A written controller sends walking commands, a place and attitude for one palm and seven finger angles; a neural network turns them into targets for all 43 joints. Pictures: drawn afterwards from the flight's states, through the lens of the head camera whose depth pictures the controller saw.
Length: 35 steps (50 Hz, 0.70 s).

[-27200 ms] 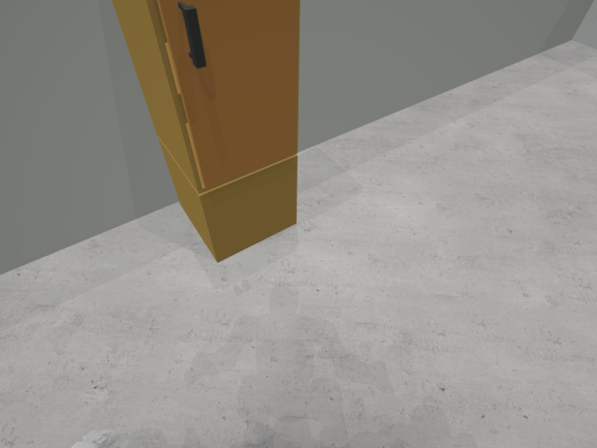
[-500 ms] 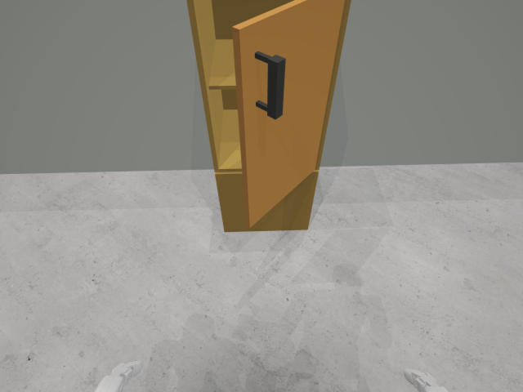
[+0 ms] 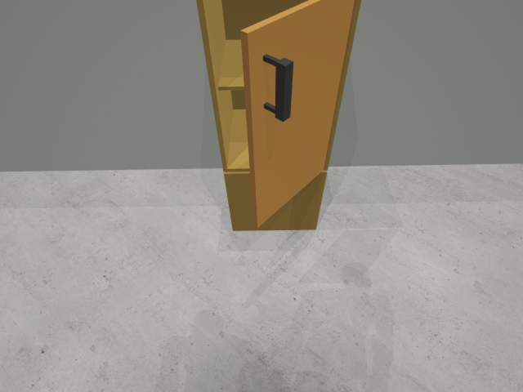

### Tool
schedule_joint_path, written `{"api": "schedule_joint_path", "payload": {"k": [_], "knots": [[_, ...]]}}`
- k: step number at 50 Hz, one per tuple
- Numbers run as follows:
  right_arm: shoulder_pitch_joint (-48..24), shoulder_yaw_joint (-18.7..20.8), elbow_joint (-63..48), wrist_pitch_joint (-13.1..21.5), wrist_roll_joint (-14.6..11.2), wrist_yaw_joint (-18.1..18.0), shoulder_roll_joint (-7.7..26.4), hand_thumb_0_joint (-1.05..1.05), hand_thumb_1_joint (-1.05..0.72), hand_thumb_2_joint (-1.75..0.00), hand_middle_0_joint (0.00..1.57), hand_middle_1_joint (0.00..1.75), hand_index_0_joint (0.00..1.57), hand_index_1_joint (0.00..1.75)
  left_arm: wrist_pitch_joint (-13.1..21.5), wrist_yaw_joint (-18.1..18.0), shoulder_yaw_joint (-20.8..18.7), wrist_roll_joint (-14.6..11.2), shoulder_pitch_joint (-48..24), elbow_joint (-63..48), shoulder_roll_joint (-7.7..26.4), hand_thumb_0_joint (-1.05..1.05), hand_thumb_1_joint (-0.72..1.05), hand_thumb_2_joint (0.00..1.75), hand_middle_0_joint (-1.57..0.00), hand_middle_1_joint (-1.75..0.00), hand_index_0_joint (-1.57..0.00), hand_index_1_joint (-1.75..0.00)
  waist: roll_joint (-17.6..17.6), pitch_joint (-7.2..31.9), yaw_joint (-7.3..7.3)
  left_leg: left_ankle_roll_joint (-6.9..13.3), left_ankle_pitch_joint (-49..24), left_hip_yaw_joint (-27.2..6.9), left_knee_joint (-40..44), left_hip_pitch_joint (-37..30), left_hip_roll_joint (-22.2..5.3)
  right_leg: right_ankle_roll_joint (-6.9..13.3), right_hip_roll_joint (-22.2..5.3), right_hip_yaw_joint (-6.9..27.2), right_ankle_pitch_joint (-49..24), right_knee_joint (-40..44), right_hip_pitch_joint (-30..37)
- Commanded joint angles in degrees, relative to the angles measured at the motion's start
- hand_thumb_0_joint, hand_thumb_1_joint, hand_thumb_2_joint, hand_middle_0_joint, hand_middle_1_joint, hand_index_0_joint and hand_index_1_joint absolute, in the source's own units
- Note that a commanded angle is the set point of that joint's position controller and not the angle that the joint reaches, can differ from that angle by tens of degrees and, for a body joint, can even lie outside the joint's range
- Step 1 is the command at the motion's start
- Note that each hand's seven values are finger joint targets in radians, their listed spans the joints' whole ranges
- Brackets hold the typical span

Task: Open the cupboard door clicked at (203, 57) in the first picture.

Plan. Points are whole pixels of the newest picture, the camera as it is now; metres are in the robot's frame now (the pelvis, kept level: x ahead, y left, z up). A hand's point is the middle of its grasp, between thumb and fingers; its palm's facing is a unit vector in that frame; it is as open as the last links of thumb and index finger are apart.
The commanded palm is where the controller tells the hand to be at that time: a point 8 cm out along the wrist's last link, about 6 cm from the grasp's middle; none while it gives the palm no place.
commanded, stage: let the arm hang, fingers relaxed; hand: left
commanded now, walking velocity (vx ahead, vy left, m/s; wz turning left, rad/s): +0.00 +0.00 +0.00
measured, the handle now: (275, 87) +0.64 +0.01 +0.13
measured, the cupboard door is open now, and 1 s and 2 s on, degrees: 46 46 46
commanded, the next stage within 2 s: look to check the result in 0.36 s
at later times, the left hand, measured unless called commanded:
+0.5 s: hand out of the picture +0.03 +0.19 -0.17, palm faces +0.03 -0.97 -0.22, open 7.3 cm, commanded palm none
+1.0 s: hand out of the picture +0.08 +0.22 -0.16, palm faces +0.00 -0.96 -0.29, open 7.4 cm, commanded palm none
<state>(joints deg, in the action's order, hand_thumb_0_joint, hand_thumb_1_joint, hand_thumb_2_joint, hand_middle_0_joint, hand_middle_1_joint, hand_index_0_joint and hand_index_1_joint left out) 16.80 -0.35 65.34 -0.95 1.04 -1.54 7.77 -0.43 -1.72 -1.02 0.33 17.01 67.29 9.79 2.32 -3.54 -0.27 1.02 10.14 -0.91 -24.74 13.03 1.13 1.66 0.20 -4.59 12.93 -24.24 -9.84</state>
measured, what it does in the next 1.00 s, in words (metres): stands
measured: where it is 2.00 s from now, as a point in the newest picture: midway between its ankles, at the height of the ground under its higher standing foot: outside the picture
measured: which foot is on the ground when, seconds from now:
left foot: down 0.00-1.00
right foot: down 0.00-1.00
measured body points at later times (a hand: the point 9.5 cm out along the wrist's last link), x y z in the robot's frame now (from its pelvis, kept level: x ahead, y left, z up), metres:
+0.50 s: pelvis +0.01 +0.00 +0.00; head +0.03 +0.00 +0.45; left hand +0.02 +0.24 -0.15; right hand +0.01 -0.22 -0.16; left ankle +0.04 +0.11 -0.74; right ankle +0.00 -0.10 -0.74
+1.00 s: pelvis +0.03 +0.00 +0.01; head +0.05 -0.01 +0.45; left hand +0.08 +0.27 -0.14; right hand +0.08 -0.26 -0.15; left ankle +0.04 +0.11 -0.74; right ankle +0.00 -0.10 -0.74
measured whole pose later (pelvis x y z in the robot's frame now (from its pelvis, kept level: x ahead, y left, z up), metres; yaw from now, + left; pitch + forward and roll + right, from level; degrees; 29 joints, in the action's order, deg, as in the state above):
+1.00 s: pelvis +0.03 +0.00 +0.01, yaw +0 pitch -1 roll +0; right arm 8.0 0.2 64.5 0.4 1.0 -1.3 14.8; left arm 1.0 -0.9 -1.4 0.5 8.7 65.5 14.1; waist 1.3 -3.6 -0.2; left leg 0.9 9.9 -0.4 -19.9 8.9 1.3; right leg 1.5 0.2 -4.0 12.7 -19.8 -6.1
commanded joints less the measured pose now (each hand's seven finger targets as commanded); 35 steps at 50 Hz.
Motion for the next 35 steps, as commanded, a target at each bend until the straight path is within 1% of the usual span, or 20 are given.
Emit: {"api": "schedule_joint_path", "payload": {"k": [1,2,3,5,6,9,10,12,13,14,17,19,20,21,24,25,27,30,33,35], "knots": [[3.24,1.33,-1.24,0.78,0.15,-0.36,5.44,0.00,-0.90,-0.90,0.20,0.30,0.20,0.30,0.96,-0.33,-0.90,-0.01,2.19,-2.42,5.78,0.00,0.90,0.90,-0.20,-0.30,-0.20,-0.30,-2.79,-1.50,0.02,1.16,0.07,-4.60,5.33,1.87,-5.50,1.65,-6.43,6.05,4.46,6.15,-1.76],[3.31,1.24,-1.14,0.81,0.19,-0.35,5.34,0.00,-0.90,-0.90,0.20,0.30,0.20,0.30,0.98,-0.34,-0.91,-0.05,2.12,-2.49,5.62,0.00,0.90,0.90,-0.20,-0.30,-0.20,-0.30,-3.24,-1.80,0.15,1.11,-0.06,-4.51,5.42,1.98,-5.44,1.58,-6.39,6.05,4.13,6.06,-1.72],[3.18,1.30,-1.12,0.85,0.21,-0.37,5.45,0.00,-0.90,-0.90,0.20,0.30,0.20,0.30,1.04,-0.34,-0.96,-0.03,2.01,-2.62,5.60,0.00,0.90,0.90,-0.20,-0.30,-0.20,-0.30,-2.39,-1.89,0.09,1.04,-0.21,-4.44,5.34,2.01,-5.34,1.60,-6.53,6.26,4.15,6.25,-1.75],[3.23,1.38,-1.24,0.76,0.20,-0.34,5.23,0.00,-0.90,-0.90,0.20,0.30,0.20,0.30,1.01,-0.42,-1.08,0.01,1.91,-2.89,5.58,0.00,0.90,0.90,-0.20,-0.30,-0.20,-0.30,-2.47,-1.83,0.14,0.94,0.35,-4.31,5.06,1.89,-5.25,1.58,-6.49,6.09,5.03,6.39,-2.07],[3.18,1.38,-1.12,0.83,0.28,-0.32,4.86,0.00,-0.90,-0.90,0.20,0.30,0.20,0.30,0.98,-0.38,-1.14,0.02,1.42,-2.97,5.39,0.00,0.90,0.90,-0.20,-0.30,-0.20,-0.30,-1.99,-2.31,0.04,0.95,0.19,-4.38,5.30,2.25,-5.20,1.59,-6.57,6.16,4.63,6.25,-2.02],[2.78,1.43,-1.24,0.92,0.37,-0.36,5.15,0.00,-0.90,-0.90,0.20,0.30,0.20,0.30,1.04,-0.29,-1.25,0.02,0.81,-3.34,5.36,0.00,0.90,0.90,-0.20,-0.30,-0.20,-0.30,-1.11,-2.61,0.05,0.86,0.48,-4.63,5.70,2.44,-5.23,1.54,-6.36,6.34,3.93,6.05,-1.99],[2.62,1.56,-1.46,0.91,0.31,-0.39,5.30,0.00,-0.90,-0.90,0.20,0.30,0.20,0.30,1.04,-0.35,-1.31,0.06,1.10,-3.42,5.27,0.00,0.90,0.90,-0.20,-0.30,-0.20,-0.30,-0.25,-2.32,0.19,0.91,0.81,-4.67,5.65,2.34,-5.42,1.51,-6.34,6.06,4.16,6.04,-2.00],[2.46,1.53,-1.56,1.10,0.35,-0.40,5.37,0.00,-0.90,-0.90,0.20,0.30,0.20,0.30,1.14,-0.23,-1.39,0.04,0.56,-3.49,5.51,0.00,0.90,0.90,-0.20,-0.30,-0.20,-0.30,-0.45,-1.49,0.15,1.04,0.01,-5.09,6.02,2.44,-5.52,1.49,-6.33,6.25,2.51,5.80,-0.81],[2.22,1.54,-1.61,1.11,0.32,-0.42,5.80,0.00,-0.90,-0.90,0.20,0.30,0.20,0.30,1.18,-0.20,-1.37,0.03,0.15,-3.69,5.68,0.00,0.90,0.90,-0.20,-0.30,-0.20,-0.30,-0.50,-1.78,0.06,0.96,0.17,-5.12,6.13,2.57,-5.63,1.49,-6.23,6.40,2.38,5.84,-0.77],[1.93,1.68,-1.77,1.24,0.30,-0.42,6.20,0.00,-0.90,-0.90,0.20,0.30,0.20,0.30,1.30,-0.14,-1.53,0.05,-0.01,-3.71,6.03,0.00,0.90,0.90,-0.20,-0.30,-0.20,-0.30,0.06,-0.96,0.09,1.00,-0.63,-5.10,6.18,2.13,-5.73,1.50,-6.39,6.29,1.48,5.75,-0.19],[1.36,1.85,-1.94,1.46,0.20,-0.46,6.94,0.00,-0.90,-0.90,0.20,0.30,0.20,0.30,1.53,-0.12,-1.68,0.04,-0.48,-3.98,6.51,0.00,0.90,0.90,-0.20,-0.30,-0.20,-0.30,-1.49,0.49,0.05,1.04,-3.42,-5.13,5.59,0.73,-5.86,1.47,-6.52,6.08,-0.65,5.64,0.79],[0.72,1.89,-1.98,1.46,0.16,-0.48,7.60,0.00,-0.90,-0.90,0.20,0.30,0.20,0.30,1.62,-0.08,-1.60,0.02,-0.81,-3.89,6.79,0.00,0.90,0.90,-0.20,-0.30,-0.20,-0.30,-0.78,0.70,-0.10,1.05,-4.21,-5.03,5.60,-0.42,-6.02,1.46,-6.66,6.08,-1.44,5.82,0.47],[0.53,2.02,-2.19,1.48,0.08,-0.50,8.03,0.00,-0.90,-0.90,0.20,0.30,0.20,0.30,1.69,-0.10,-1.74,0.07,-0.70,-4.07,7.18,0.00,0.90,0.90,-0.20,-0.30,-0.20,-0.30,-1.14,0.92,0.01,1.12,-4.64,-5.09,5.42,-0.75,-6.12,1.47,-6.58,5.92,-1.60,5.90,0.52],[0.18,1.93,-2.02,1.43,0.09,-0.46,7.93,0.00,-0.90,-0.90,0.20,0.30,0.20,0.30,1.66,-0.08,-1.60,0.03,-1.11,-3.93,7.22,0.00,0.90,0.90,-0.20,-0.30,-0.20,-0.30,-1.87,0.28,-0.10,1.06,-4.44,-5.07,5.59,-0.75,-6.10,1.38,-6.63,5.96,-1.52,6.08,0.30],[-0.50,2.00,-1.94,1.35,0.09,-0.45,8.93,0.00,-0.90,-0.90,0.20,0.30,0.20,0.30,1.65,0.01,-1.54,0.01,-1.77,-3.83,7.86,0.00,0.90,0.90,-0.20,-0.30,-0.20,-0.30,-1.66,-0.36,-0.26,1.09,-3.57,-5.29,6.19,-1.01,-6.19,1.40,-6.54,6.22,-0.77,6.56,0.02],[-1.05,2.13,-2.20,1.29,0.04,-0.44,9.35,0.00,-0.90,-0.90,0.20,0.30,0.20,0.30,1.68,0.00,-1.61,0.07,-1.53,-3.86,8.07,0.00,0.90,0.90,-0.20,-0.30,-0.20,-0.30,-1.90,-0.50,-0.05,1.13,-2.96,-5.04,6.01,-1.22,-6.17,1.43,-6.53,6.31,0.03,6.91,-0.46],[-1.31,2.13,-2.11,1.41,0.08,-0.37,9.84,0.00,-0.90,-0.90,0.20,0.30,0.20,0.30,1.81,0.08,-1.67,0.09,-2.17,-3.87,8.79,0.00,0.90,0.90,-0.20,-0.30,-0.20,-0.30,-2.37,0.55,-0.26,1.11,-3.69,-5.08,6.16,-1.60,-6.19,1.46,-6.74,6.50,-0.62,6.93,0.50],[-2.63,2.26,-2.50,1.56,-0.03,-0.45,11.02,0.00,-0.90,-0.90,0.20,0.30,0.20,0.30,1.96,0.10,-1.72,0.07,-2.62,-3.86,9.43,0.00,0.90,0.90,-0.20,-0.30,-0.20,-0.30,-1.06,2.09,-0.22,1.22,-5.62,-5.27,5.92,-3.06,-6.54,1.48,-6.69,6.39,-2.59,6.82,1.15],[-3.75,2.21,-2.39,1.62,0.00,-0.41,11.81,0.00,-0.90,-0.90,0.20,0.30,0.20,0.30,1.99,0.23,-1.61,0.06,-3.35,-3.65,10.07,0.00,0.90,0.90,-0.20,-0.30,-0.20,-0.30,-2.01,1.71,-0.17,1.19,-5.93,-5.32,6.44,-3.29,-6.68,1.35,-6.81,6.43,-3.26,7.07,1.31],[-4.52,2.26,-2.63,1.56,-0.07,-0.40,12.51,0.00,-0.90,-0.90,0.20,0.30,0.20,0.30,1.98,0.25,-1.65,0.12,-3.67,-3.68,10.50,0.00,0.90,0.90,-0.20,-0.30,-0.20,-0.30,-2.01,1.41,-0.10,1.23,-5.64,-5.38,6.55,-3.67,-6.77,1.33,-6.73,6.30,-2.79,7.33,0.83]]}}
